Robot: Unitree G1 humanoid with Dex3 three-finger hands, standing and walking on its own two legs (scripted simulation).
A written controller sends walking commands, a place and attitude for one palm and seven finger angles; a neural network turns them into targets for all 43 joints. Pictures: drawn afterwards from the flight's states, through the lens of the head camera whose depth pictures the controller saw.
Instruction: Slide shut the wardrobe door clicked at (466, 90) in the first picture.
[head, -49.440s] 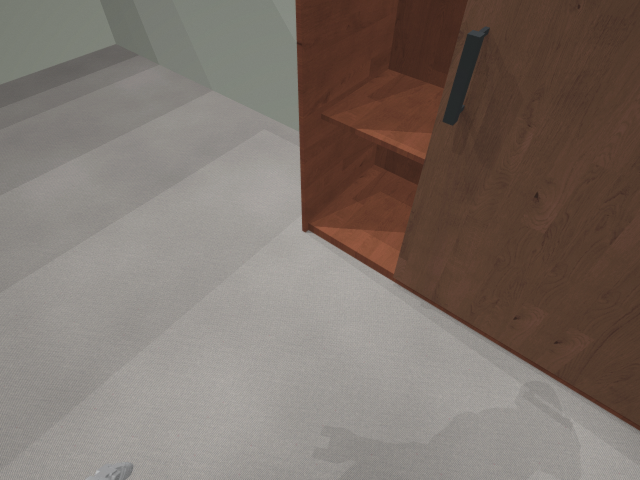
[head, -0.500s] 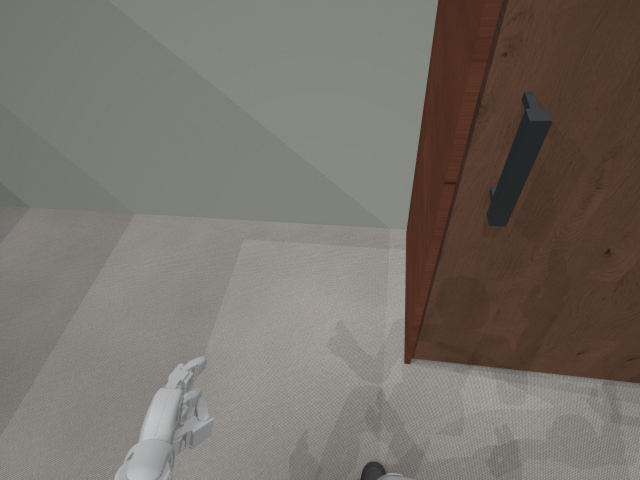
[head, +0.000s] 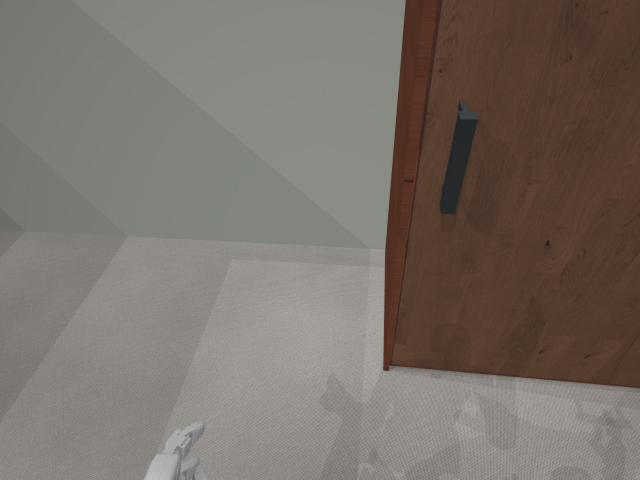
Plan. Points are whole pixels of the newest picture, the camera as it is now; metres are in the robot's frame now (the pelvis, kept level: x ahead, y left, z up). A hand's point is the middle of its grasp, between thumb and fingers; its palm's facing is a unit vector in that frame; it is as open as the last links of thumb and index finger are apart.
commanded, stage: stop stepping back and stand still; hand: right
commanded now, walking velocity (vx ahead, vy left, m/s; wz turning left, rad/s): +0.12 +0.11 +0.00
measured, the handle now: (454, 159) +0.62 -0.17 +0.09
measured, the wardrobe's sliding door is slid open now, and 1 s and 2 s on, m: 0.00 0.00 0.00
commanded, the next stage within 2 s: let the arm hang, fingers relaxed in 0.56 s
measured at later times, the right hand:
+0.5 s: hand out of the picture +0.22 -0.28 +0.18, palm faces +0.45 +0.77 -0.45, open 7.4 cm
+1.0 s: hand out of the picture +0.03 -0.19 -0.17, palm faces -0.04 +0.99 -0.16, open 7.3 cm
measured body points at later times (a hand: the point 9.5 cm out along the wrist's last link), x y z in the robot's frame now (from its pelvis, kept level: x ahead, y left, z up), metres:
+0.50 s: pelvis +0.01 -0.02 +0.00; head +0.02 -0.03 +0.45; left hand +0.18 +0.21 -0.07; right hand +0.19 -0.32 +0.20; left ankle -0.01 +0.10 -0.73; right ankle +0.03 -0.12 -0.73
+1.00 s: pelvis -0.02 -0.01 +0.00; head +0.00 -0.03 +0.45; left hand +0.05 +0.27 -0.12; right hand +0.04 -0.24 -0.16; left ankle -0.01 +0.10 -0.73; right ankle +0.03 -0.12 -0.73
